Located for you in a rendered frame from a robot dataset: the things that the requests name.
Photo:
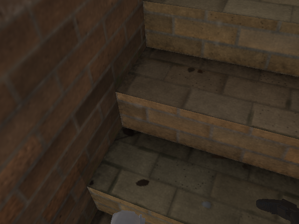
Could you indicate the robot right hand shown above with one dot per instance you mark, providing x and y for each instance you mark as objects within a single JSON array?
[{"x": 283, "y": 208}]

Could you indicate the robot left thigh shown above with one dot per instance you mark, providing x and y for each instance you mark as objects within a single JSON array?
[{"x": 127, "y": 217}]

